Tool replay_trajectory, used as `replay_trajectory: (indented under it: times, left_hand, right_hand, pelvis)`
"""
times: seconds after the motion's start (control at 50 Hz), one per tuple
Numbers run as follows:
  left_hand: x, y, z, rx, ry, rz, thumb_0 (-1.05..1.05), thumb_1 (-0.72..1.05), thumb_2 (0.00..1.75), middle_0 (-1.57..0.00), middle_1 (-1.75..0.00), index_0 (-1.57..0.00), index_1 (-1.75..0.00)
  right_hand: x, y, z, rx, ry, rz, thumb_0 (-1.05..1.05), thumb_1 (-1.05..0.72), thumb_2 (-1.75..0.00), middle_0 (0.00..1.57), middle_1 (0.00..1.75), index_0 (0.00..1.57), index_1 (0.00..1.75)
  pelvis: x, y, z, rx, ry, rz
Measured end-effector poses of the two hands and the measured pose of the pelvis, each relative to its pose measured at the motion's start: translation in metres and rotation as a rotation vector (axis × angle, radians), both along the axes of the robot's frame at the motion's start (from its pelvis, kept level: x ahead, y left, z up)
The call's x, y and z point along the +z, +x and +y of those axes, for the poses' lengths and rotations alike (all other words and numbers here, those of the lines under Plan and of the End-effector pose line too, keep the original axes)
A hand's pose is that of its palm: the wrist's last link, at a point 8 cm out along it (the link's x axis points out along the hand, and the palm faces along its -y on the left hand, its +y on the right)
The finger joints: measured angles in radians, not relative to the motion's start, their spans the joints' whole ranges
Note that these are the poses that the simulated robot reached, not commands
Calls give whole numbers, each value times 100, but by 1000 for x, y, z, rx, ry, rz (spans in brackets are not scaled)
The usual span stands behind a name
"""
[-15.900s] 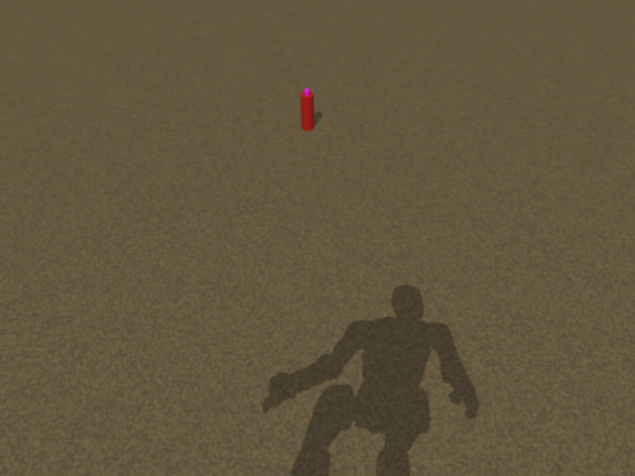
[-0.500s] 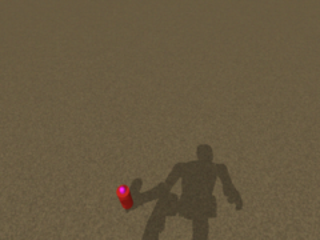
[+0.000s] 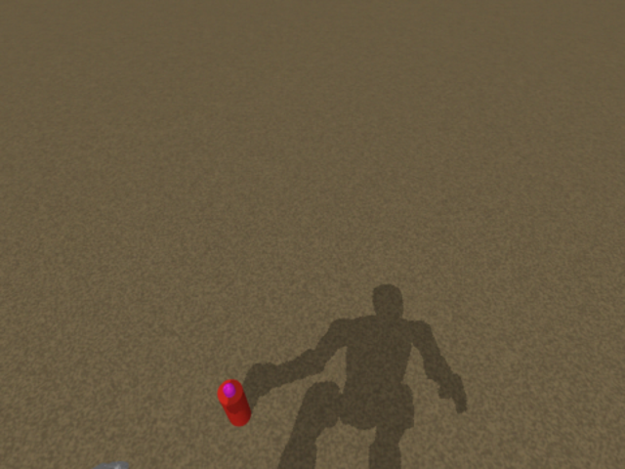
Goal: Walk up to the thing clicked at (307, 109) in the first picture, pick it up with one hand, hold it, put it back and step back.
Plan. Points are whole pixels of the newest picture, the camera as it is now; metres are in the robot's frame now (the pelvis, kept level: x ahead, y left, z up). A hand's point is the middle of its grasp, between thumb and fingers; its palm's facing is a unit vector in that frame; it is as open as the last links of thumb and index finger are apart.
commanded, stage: walk up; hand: left
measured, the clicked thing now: (234, 401) +0.41 +0.24 -0.66
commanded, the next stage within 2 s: stand in 0.88 s
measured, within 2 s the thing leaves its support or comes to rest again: neither
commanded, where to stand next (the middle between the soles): +0.08 +0.03 m, yaw +0 degrees
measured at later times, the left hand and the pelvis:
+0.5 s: hand out of the picture +0.07 +0.25 -0.15, palm faces +0.00 -0.94 -0.33, open 7.4 cm; pelvis +0.00 +0.00 +0.00, yaw +0 degrees
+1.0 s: hand out of the picture +0.09 +0.26 -0.15, palm faces -0.01 -0.94 -0.34, open 7.4 cm; pelvis +0.01 +0.01 +0.00, yaw +0 degrees
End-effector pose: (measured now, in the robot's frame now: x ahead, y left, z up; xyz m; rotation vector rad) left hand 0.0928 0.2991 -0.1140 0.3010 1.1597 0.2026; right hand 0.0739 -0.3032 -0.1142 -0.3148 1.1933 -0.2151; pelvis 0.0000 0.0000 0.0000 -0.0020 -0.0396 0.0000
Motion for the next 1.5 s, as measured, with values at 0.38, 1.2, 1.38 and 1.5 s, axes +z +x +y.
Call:
replay_trajectory:
  times: [0.38,1.2,1.38,1.5]
  left_hand:
    - [-1,-16,0,19,-5,68,1,90,90,-21,-30,-20,-30]
    - [0,-17,7,5,10,67,1,90,90,-21,-30,-20,-30]
    - [-1,-28,7,10,9,80,1,90,90,-21,-30,-20,-30]
    - [-1,-35,6,13,10,89,1,90,90,-21,-30,-20,-30]
  right_hand:
    - [-2,9,12,11,30,11,1,-91,-90,20,30,20,30]
    - [0,5,11,4,18,25,1,-91,-90,20,30,20,30]
    - [0,0,11,10,20,30,1,-91,-90,20,30,20,30]
    - [-1,-5,10,9,21,42,1,-91,-90,20,30,20,30]
  pelvis:
    - [4,3,2,-4,1,2]
    - [4,4,5,-2,-1,-3]
    - [4,1,4,-1,1,-4]
    - [4,-1,4,1,0,-4]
